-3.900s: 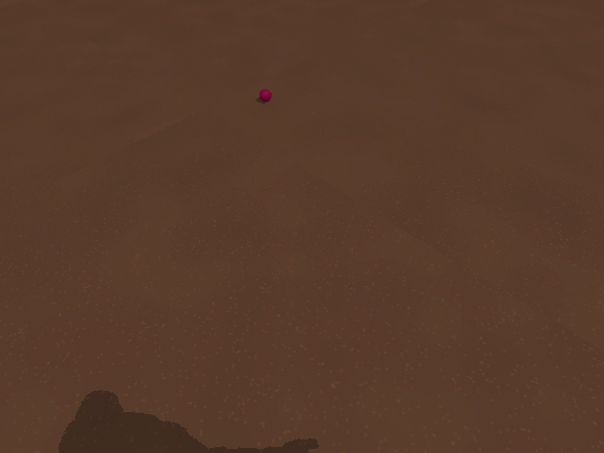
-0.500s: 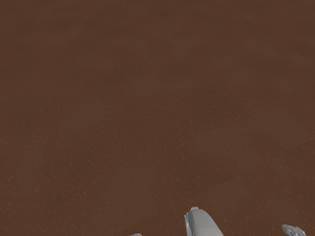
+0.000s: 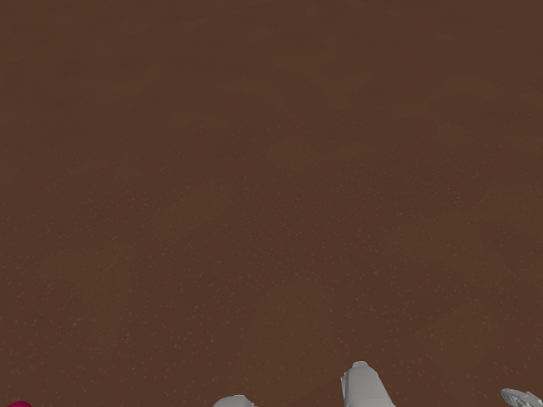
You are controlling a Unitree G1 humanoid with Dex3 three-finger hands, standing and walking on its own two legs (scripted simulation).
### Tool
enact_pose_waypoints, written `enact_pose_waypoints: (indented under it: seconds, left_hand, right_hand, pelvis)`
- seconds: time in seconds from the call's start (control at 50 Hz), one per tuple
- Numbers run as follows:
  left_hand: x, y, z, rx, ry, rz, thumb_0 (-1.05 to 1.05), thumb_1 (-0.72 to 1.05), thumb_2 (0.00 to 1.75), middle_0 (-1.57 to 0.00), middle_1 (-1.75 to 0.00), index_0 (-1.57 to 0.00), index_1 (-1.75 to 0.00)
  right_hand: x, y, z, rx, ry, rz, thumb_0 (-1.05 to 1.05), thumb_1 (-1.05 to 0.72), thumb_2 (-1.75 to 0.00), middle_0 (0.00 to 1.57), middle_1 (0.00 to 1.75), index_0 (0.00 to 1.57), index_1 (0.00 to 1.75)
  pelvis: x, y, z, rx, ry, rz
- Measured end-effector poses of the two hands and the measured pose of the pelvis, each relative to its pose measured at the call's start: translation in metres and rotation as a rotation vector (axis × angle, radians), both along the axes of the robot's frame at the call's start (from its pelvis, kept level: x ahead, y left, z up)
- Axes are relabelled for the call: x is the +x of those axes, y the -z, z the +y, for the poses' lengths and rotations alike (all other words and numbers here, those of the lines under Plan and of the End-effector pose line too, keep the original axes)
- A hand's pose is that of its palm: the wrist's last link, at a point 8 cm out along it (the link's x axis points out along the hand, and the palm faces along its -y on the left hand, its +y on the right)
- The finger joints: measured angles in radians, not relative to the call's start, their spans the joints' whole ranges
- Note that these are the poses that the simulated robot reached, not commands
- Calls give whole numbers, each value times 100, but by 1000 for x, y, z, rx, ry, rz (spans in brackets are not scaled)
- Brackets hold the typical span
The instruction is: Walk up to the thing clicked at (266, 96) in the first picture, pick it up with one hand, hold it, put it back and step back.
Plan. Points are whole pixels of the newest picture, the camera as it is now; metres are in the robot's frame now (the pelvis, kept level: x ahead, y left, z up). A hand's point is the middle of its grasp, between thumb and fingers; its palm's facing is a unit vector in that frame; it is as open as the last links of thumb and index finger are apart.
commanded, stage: walk up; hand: left
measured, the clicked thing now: out of the picture +0.23 +0.85 -0.68
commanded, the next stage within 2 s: none
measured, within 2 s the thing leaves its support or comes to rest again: neither
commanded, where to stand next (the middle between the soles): -0.20 +0.79 m, yaw -18 degrees
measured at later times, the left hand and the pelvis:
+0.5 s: hand out of the picture +0.05 +0.51 -0.09, palm faces -0.10 -0.80 -0.59, open 7.4 cm; pelvis -0.05 +0.20 +0.01, yaw -4 degrees
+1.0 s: hand out of the picture +0.00 +0.70 -0.10, palm faces -0.15 -0.82 -0.55, open 7.4 cm; pelvis -0.12 +0.42 +0.02, yaw -7 degrees
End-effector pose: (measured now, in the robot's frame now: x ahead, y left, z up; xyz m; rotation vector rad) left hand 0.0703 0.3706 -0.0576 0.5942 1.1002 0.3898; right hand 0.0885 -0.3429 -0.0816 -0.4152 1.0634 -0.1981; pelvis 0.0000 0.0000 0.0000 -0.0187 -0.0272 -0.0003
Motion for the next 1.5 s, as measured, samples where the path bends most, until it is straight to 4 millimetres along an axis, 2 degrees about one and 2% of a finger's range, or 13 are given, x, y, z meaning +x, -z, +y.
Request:
enact_pose_waypoints:
  seconds: [0.18, 0.34, 0.44, 0.54, 0.64, 0.78, 0.88, 0.96, 1.1, 1.2, 1.28, 1.36, 1.5]
  left_hand:
    - [11, -6, 37, -86, 70, 62, 1, 91, 89, -20, -30, -20, -30]
    - [-7, -7, 78, -88, 97, 11, 0, 90, 89, -21, -30, -21, -30]
    - [-23, -15, 129, -66, 100, 6, 0, 90, 89, -21, -30, -21, -30]
    - [-31, -10, 206, -27, 122, 11, 1, 90, 89, -21, -30, -21, -30]
    - [-36, 2, 282, 9, 85, 31, 1, 90, 89, -21, -30, -21, -30]
    - [-39, -1, 314, -58, 119, 74, 1, 91, 89, -20, -30, -20, -30]
    - [-51, 0, 323, -86, 178, 65, 1, 91, 89, -20, -30, -20, -30]
    - [-68, -2, 347, -91, 178, 39, 0, 90, 89, -21, -30, -21, -30]
    - [-92, -17, 423, -55, 176, 9, 0, 90, 89, -21, -30, -21, -30]
    - [-101, -10, 506, -11, 192, 3, 0, 90, 89, -21, -30, -21, -30]
    - [-111, 3, 569, 18, 142, 24, 1, 90, 89, -21, -30, -21, -30]
    - [-117, 3, 595, -15, 135, 61, 1, 91, 89, -20, -30, -20, -30]
    - [-138, 3, 607, -104, 195, 90, 1, 91, 89, -20, -30, -20, -30]
  right_hand:
    - [-67, -5, 83, 38, 104, 101, 1, -90, -90, 20, 30, 20, 30]
    - [-74, 19, 149, 80, 81, 138, 1, -90, -90, 20, 30, 20, 30]
    - [-64, 15, 188, 94, 49, 87, 1, -90, -90, 20, 30, 20, 30]
    - [-62, 10, 227, 46, 53, 40, 1, -90, -90, 20, 30, 20, 30]
    - [-88, 8, 281, -5, 82, 28, 1, -91, -90, 20, 30, 20, 30]
    - [-138, -2, 355, 41, 155, 76, 1, -90, -90, 20, 30, 20, 30]
    - [-155, 16, 392, 76, 171, 82, 1, -90, -90, 20, 30, 20, 30]
    - [-164, 25, 428, 95, 154, 109, 1, -90, -90, 20, 30, 20, 30]
    - [-174, 21, 481, 97, 136, 85, 1, -90, -90, 20, 30, 20, 30]
    - [-187, 18, 524, 36, 143, 66, 1, -91, -90, 20, 30, 20, 30]
    - [-211, 14, 571, 7, 163, 56, 1, -91, -90, 20, 30, 20, 30]
    - [-240, 2, 620, 27, 211, 75, 1, -91, -90, 20, 30, 20, 30]
    - [-270, 4, 680, 67, 221, 89, 1, -90, -90, 20, 30, 20, 30]
  pelvis:
    - [-8, -24, 66, 7, 34, 17]
    - [-26, -17, 124, -21, 46, -9]
    - [-39, -17, 170, 3, 55, -9]
    - [-52, -5, 229, 9, 70, 11]
    - [-66, 3, 289, -2, 89, -4]
    - [-80, -18, 337, -2, 107, 4]
    - [-92, -13, 373, 2, 146, 9]
    - [-108, -13, 404, -14, 132, -17]
    - [-131, -15, 471, 15, 135, -14]
    - [-148, 0, 534, 11, 136, 1]
    - [-162, 6, 581, 10, 159, -26]
    - [-173, -9, 609, -16, 162, -15]
    - [-194, -19, 660, -3, 197, 7]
